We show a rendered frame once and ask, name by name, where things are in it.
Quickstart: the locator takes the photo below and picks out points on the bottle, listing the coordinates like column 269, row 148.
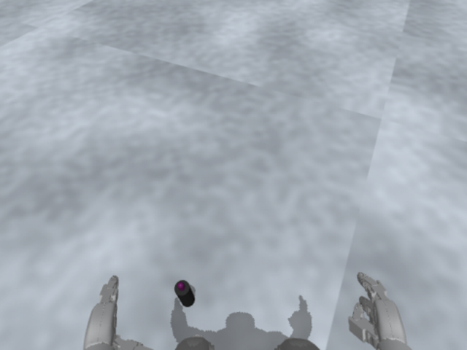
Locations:
column 184, row 293

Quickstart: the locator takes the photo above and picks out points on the left robot hand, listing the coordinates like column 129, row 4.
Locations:
column 102, row 323

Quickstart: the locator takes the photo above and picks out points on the right robot hand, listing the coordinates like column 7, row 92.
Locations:
column 384, row 319

